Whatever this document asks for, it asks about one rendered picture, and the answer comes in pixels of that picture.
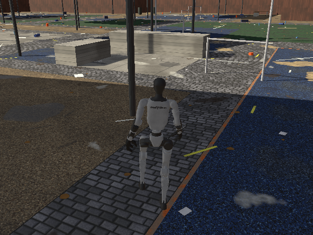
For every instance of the robot left upper arm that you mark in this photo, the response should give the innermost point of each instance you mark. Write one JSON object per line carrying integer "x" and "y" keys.
{"x": 140, "y": 110}

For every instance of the humanoid robot head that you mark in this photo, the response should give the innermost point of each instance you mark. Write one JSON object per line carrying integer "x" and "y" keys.
{"x": 159, "y": 85}

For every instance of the robot right forearm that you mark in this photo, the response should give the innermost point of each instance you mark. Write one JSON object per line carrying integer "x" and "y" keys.
{"x": 179, "y": 128}

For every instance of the robot left forearm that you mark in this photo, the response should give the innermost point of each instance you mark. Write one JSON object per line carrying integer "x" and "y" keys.
{"x": 133, "y": 131}

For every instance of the robot left hand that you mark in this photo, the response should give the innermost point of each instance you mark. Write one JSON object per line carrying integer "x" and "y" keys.
{"x": 128, "y": 144}

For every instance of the humanoid robot torso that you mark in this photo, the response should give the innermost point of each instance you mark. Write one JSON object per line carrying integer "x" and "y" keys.
{"x": 157, "y": 118}

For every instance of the robot right upper arm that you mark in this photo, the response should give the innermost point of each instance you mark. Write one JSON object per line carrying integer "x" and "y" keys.
{"x": 175, "y": 111}

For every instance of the robot right hand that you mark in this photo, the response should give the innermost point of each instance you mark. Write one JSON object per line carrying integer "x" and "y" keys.
{"x": 175, "y": 133}

